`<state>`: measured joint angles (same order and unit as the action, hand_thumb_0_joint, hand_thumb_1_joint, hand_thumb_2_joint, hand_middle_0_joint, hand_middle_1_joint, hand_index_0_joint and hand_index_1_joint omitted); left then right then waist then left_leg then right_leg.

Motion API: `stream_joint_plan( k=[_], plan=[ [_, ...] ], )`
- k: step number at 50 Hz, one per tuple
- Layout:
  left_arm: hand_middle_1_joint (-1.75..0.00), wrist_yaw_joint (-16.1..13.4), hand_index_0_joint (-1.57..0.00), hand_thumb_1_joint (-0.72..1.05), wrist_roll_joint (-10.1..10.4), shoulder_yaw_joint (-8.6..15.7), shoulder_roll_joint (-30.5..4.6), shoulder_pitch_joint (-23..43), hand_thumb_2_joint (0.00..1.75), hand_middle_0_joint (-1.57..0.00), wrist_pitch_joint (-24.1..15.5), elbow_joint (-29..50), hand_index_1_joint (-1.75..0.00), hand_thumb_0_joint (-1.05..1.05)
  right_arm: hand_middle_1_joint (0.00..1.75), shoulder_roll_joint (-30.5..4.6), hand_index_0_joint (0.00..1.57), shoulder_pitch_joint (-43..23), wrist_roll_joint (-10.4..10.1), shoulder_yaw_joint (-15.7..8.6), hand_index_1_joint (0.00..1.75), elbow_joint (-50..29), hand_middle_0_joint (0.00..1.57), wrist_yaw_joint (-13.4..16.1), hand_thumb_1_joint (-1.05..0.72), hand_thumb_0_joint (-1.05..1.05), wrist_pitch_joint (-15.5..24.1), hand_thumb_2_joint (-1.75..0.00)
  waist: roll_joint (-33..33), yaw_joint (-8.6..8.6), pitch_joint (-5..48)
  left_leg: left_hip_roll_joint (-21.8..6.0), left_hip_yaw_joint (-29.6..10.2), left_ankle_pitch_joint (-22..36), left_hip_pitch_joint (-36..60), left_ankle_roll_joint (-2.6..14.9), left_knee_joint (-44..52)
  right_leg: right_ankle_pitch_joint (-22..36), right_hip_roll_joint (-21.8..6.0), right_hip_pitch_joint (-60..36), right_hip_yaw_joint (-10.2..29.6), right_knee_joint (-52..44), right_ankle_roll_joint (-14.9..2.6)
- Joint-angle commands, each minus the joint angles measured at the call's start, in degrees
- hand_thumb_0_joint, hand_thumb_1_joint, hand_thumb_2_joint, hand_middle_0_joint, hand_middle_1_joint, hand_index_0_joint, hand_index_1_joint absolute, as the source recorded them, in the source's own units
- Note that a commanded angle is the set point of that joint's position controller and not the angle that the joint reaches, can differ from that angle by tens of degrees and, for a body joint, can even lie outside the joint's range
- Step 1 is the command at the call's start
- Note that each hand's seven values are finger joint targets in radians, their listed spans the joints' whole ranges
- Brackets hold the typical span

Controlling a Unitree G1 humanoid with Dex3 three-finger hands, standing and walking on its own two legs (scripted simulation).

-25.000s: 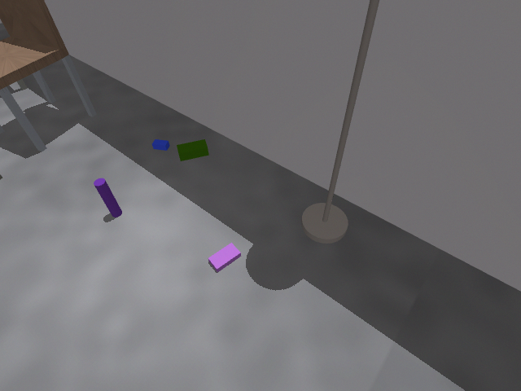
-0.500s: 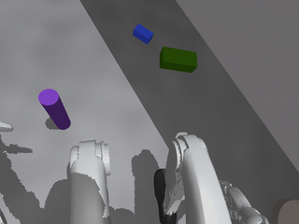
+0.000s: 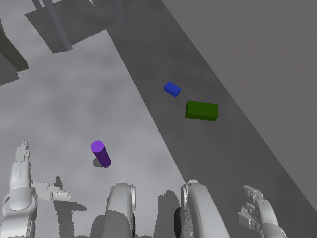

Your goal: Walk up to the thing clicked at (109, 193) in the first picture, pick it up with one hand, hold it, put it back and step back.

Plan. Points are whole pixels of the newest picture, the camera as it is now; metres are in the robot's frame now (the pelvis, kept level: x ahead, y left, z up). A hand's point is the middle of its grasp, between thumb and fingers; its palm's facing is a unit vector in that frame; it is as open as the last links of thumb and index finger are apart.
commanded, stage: home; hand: left
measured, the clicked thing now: (102, 155) +0.43 +0.25 -0.45
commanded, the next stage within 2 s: none
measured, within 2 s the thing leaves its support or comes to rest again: neither
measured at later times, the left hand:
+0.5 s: hand (53, 192) +0.23 +0.20 +0.09, palm faces +0.16 -0.94 -0.31, open 17.5 cm
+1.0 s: hand (56, 202) +0.21 +0.19 +0.10, palm faces +0.16 -0.95 -0.28, open 17.7 cm
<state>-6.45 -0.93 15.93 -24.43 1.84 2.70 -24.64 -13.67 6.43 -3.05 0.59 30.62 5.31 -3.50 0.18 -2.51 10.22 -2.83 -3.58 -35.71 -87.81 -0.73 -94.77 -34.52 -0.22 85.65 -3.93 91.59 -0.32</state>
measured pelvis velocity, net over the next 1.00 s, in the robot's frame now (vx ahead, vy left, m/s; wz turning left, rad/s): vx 0.06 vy -0.01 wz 0.06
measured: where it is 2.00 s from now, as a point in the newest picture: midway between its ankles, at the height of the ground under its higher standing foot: outside the picture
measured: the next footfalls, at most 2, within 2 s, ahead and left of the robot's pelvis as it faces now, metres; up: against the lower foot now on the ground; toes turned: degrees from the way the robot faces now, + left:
none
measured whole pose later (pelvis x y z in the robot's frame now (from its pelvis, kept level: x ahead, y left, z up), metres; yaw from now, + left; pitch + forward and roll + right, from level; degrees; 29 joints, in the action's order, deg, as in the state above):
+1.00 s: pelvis +0.06 -0.01 +0.16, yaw +3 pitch +7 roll -2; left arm -7.8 1.1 -0.7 -12.2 -26.3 15.0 -0.5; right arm -11.7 15.9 -1.2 2.0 28.6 10.5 6.1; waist -1.6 -1.3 6.4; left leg -2.4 -2.3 -26.3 -35.3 -1.3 -54.2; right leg -25.7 -0.2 33.1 -4.0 51.4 -0.4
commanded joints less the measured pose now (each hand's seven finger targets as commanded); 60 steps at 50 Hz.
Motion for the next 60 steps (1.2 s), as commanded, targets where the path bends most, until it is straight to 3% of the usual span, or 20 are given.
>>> stream_joint_plan(
  k=[1,3,7,9,21,23,27,29,31,32,36,38,40,43,45,47,48,51,55,60],
  plan=[
    [-0.04,-2.97,-0.05,-0.61,0.02,1.36,-9.97,3.01,0.02,-0.05,-0.34,11.84,-0.04,0.0,0.3,-8.54,0.2,5.92,0.71,-3.32,0.3,-4.57,0.2,1.87,-0.9,0.0,3.21,-0.9,-8.15,0.3,23.84,1.13,1.68,13.07,30.32,1.68,20.25,11.88,0.99,-22.91,1.6,-19.71,-1.39],
    [-0.04,-3.22,-0.05,-0.61,0.36,-1.75,-5.14,-2.85,0.02,-0.04,1.17,7.88,-0.04,0.0,0.3,-7.88,0.2,5.7,0.86,-2.81,0.3,-4.92,0.2,2.06,-0.9,0.0,3.93,-0.9,-6.71,0.05,19.88,1.07,1.4,14.68,33.06,1.39,23.73,13.04,1.19,-26.14,1.05,-22.58,-1.4],
    [-0.05,-4.32,-0.05,-0.57,0.69,-2.81,-5.55,-2.7,0.04,-0.05,2.82,14.9,-0.05,0.0,0.3,-7.3,0.2,6.73,0.85,-2.62,0.3,-5.41,0.2,2.84,-0.9,0.0,5.11,-0.9,-5.99,0.36,17.61,1.38,2.11,17.5,38.42,1.51,29.13,16.45,0.74,-35.34,1.56,-29.26,-1.0],
    [-0.05,-4.21,-0.05,-0.57,0.83,-6.04,-1.29,-7.97,0.04,-0.05,4.34,13.52,-0.05,0.0,0.3,-6.68,0.2,6.66,0.96,-2.32,0.3,-5.88,0.2,3.17,-0.9,0.0,5.52,-0.9,-5.81,0.01,15.67,1.55,2.35,19.88,41.59,1.32,31.69,18.6,0.83,-38.55,1.66,-31.85,-0.93],
    [-0.05,-5.2,-0.05,-0.57,1.86,-12.23,3.57,-22.88,0.04,-0.05,9.31,33.99,-0.05,0.0,0.3,-4.7,0.2,6.45,1.17,-1.42,0.3,-10.5,0.2,5.84,-0.9,0.0,8.22,-0.9,-3.98,1.11,5.94,1.9,2.66,19.91,53.14,1.21,45.7,19.0,1.46,-52.19,-0.03,-44.28,-0.48],
    [-0.04,-4.57,-0.05,-0.59,1.75,-14.86,7.28,-27.5,0.03,-0.05,10.07,31.25,-0.04,0.0,0.3,-4.66,0.2,6.11,1.35,-1.52,0.3,-11.45,0.2,6.08,-0.9,0.0,8.8,-0.9,-2.5,0.21,3.24,1.71,2.5,20.87,53.71,1.17,46.59,19.62,1.78,-51.88,-0.34,-45.1,-0.41],
    [-0.05,-4.18,-0.05,-0.59,1.72,-12.4,4.64,-27.1,0.03,-0.05,9.85,36.91,-0.05,0.0,0.3,-4.67,0.2,6.02,1.53,-1.6,0.3,-11.87,0.2,6.21,-0.9,0.0,9.77,-0.9,-1.5,1.23,1.87,1.89,2.88,19.57,54.66,1.21,48.06,18.08,1.6,-53.75,-0.15,-47.23,-0.16],
    [-0.04,-3.47,-0.05,-0.6,1.82,-14.54,7.61,-28.52,0.02,-0.05,10.07,34.87,-0.04,0.0,0.3,-4.51,0.2,5.85,1.75,-1.55,0.3,-12.21,0.2,6.03,-0.9,0.0,10.41,-0.9,-1.74,0.45,-0.59,1.76,2.63,19.71,54.72,0.97,48.66,18.1,1.75,-53.16,-0.25,-47.14,-0.2],
    [-0.05,-3.51,-0.05,-0.58,1.55,-12.22,4.8,-26.03,0.04,-0.05,9.46,37.17,-0.05,0.0,0.3,-4.64,0.2,6.41,1.88,-1.73,0.3,-11.81,0.2,6.25,-0.9,0.0,10.68,-0.9,-1.38,0.66,0.97,1.93,2.96,21.15,55.37,1.19,47.87,19.73,1.44,-54.01,0.24,-47.56,0.03],
    [-0.04,-3.09,-0.05,-0.6,1.33,-13.23,6.95,-29.11,0.03,-0.05,9.78,31.67,-0.04,0.0,0.3,-4.62,0.2,6.24,1.99,-1.64,0.3,-11.89,0.2,6.06,-0.9,0.0,10.96,-0.9,0.12,0.58,-0.55,2.02,3.06,20.74,54.71,1.18,47.95,19.36,1.47,-54.3,0.25,-47.7,0.1],
    [-0.05,-2.79,-0.05,-0.6,1.2,-13.22,5.22,-24.02,0.03,-0.05,8.87,38.55,-0.04,0.0,0.3,-4.71,0.2,6.59,2.32,-1.76,0.3,-11.72,0.2,5.99,-0.9,0.0,11.58,-0.9,-3.86,0.63,2.87,2.27,3.31,21.7,57.43,0.89,48.4,20.26,1.27,-55.13,0.67,-47.58,-0.15],
    [-0.04,-2.39,-0.04,-0.61,1.34,-15.08,8.62,-28.52,0.01,-0.04,9.63,31.86,-0.04,0.0,0.3,-4.41,0.2,5.9,2.31,-1.39,0.3,-11.69,0.2,5.76,-0.9,0.0,12.13,-0.9,-1.61,0.34,-0.37,2.3,3.18,20.21,56.18,0.98,48.65,19.11,1.35,-54.63,0.47,-48.13,0.05],
    [-0.04,-2.69,-0.05,-0.6,1.4,-12.97,5.05,-22.62,0.02,-0.05,8.85,39.31,-0.04,0.0,0.3,-4.59,0.2,6.07,2.24,-1.51,0.3,-11.34,0.2,5.79,-0.9,0.0,12.32,-0.9,-4.5,0.86,2.21,2.48,3.36,20.87,57.53,0.87,48.67,19.86,1.08,-55.5,0.78,-48.31,-0.05],
    [-0.05,-2.28,-0.05,-0.59,1.28,-14.43,7.66,-28.17,0.03,-0.05,9.58,33.2,-0.05,0.0,0.3,-4.51,0.2,5.93,2.34,-1.41,0.3,-11.29,0.2,5.72,-0.9,0.0,12.48,-0.9,-1.53,0.68,1.08,2.52,3.46,21.47,56.98,1.09,48.13,20.87,1.13,-55.64,0.81,-48.74,0.23],
    [-0.04,-2.51,-0.05,-0.61,1.43,-12.43,5.16,-25.16,0.02,-0.05,9.1,37.06,-0.04,0.0,0.3,-4.64,0.2,5.71,2.27,-1.5,0.3,-11.19,0.2,5.71,-0.9,0.0,12.5,-0.9,-2.36,1.32,1.9,2.58,3.48,21.57,57.03,1.09,48.38,21.02,0.96,-56.55,0.88,-48.91,0.2],
    [-0.04,-2.11,-0.05,-0.6,1.28,-14.05,7.14,-27.54,0.02,-0.05,9.47,33.0,-0.04,0.0,0.3,-4.51,0.2,5.34,2.33,-1.25,0.3,-11.24,0.2,5.64,-0.9,0.0,12.54,-0.9,-2.78,0.64,0.85,2.52,3.45,20.56,56.97,1.02,48.73,19.8,1.06,-55.61,0.88,-49.02,0.1],
    [-0.04,-2.31,-0.05,-0.61,1.52,-12.45,5.01,-24.95,0.02,-0.05,9.06,37.59,-0.04,0.0,0.3,-4.58,0.2,5.57,2.26,-1.4,0.3,-11.01,0.2,5.7,-0.9,0.0,12.53,-0.9,-3.19,1.24,1.3,2.58,3.49,20.54,56.99,1.08,48.85,19.89,0.93,-55.89,0.86,-49.24,0.1],
    [-0.05,-2.0,-0.05,-0.6,1.42,-14.16,7.96,-29.01,0.02,-0.05,9.43,31.51,-0.05,0.0,0.3,-4.49,0.2,5.35,2.39,-1.36,0.3,-11.1,0.2,5.64,-0.9,0.0,12.66,-0.9,-0.8,0.88,0.74,2.59,3.56,20.52,56.21,1.31,48.37,20.09,0.99,-56.08,0.96,-49.3,0.26],
    [-0.04,-2.27,-0.05,-0.61,1.34,-12.65,5.19,-24.74,0.02,-0.05,8.88,36.44,-0.04,0.0,0.3,-4.65,0.2,5.28,2.2,-1.43,0.3,-11.18,0.2,5.78,-0.9,0.0,12.72,-0.9,-4.0,1.26,1.36,2.44,3.34,19.61,57.29,0.95,49.52,18.47,1.14,-55.57,0.77,-49.15,-0.14],
    [-0.05,-1.95,-0.05,-0.6,1.41,-13.76,7.55,-27.69,0.02,-0.05,9.14,32.47,-0.05,0.0,0.3,-4.57,0.2,5.25,2.32,-1.43,0.3,-11.02,0.2,5.74,-0.9,0.0,13.28,-0.9,-1.55,1.16,-0.05,2.28,3.31,17.92,56.39,1.18,49.74,17.02,1.28,-55.27,0.68,-49.41,-0.08]
  ],
)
